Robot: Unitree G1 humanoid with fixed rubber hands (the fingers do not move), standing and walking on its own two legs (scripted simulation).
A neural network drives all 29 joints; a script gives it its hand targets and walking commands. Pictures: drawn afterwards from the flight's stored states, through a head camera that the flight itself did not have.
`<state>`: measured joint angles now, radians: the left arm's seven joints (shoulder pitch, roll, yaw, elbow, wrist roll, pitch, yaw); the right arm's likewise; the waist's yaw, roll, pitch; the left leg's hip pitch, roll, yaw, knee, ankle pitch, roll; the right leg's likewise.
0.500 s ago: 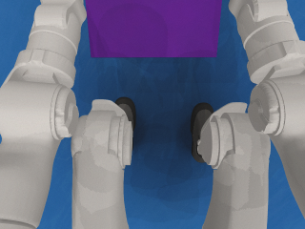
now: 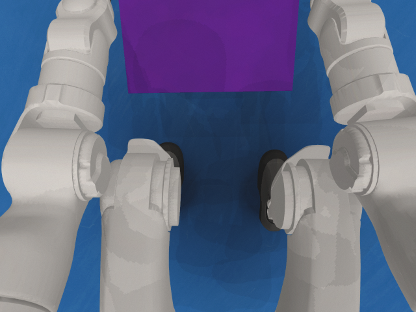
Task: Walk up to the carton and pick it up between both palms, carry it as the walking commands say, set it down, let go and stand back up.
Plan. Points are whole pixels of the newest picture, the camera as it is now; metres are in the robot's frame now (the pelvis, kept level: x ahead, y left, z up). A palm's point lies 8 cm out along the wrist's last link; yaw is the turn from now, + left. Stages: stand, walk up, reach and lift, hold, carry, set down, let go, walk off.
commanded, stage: reach and lift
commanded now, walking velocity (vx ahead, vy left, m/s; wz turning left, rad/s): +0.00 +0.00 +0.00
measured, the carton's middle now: (210, 25) +0.50 +0.04 -0.24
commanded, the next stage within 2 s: none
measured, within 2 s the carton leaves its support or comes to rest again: leaves its support in 0.10 s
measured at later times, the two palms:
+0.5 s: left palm out of the picture +0.53 +0.19 -0.11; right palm out of the picture +0.56 -0.11 -0.10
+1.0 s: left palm out of the picture +0.52 +0.19 -0.05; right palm out of the picture +0.55 -0.10 -0.04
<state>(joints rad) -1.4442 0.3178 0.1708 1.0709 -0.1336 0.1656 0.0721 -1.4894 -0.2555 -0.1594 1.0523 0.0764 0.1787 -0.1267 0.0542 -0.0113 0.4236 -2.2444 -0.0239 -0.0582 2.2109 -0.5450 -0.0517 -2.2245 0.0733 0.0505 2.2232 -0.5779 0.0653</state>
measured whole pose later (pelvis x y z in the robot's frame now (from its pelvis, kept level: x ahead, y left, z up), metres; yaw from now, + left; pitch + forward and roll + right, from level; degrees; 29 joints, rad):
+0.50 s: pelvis -0.02 +0.00 +0.03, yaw +0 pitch +28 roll -1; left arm -1.49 0.26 0.24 0.91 -0.05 0.30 0.13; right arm -1.49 -0.22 -0.33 0.88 -0.01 0.27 -0.15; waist 0.05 -0.02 0.52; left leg -2.08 -0.04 -0.07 2.12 -0.52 -0.05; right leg -2.05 0.06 0.04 2.12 -0.56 0.06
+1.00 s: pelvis -0.02 +0.00 +0.07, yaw +1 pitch +25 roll -1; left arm -1.43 0.21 0.33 0.75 0.03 0.38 0.11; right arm -1.45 -0.17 -0.38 0.74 -0.06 0.33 -0.13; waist 0.06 -0.02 0.52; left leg -1.96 -0.04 -0.07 2.02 -0.50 -0.05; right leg -1.93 0.06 0.04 2.02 -0.54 0.06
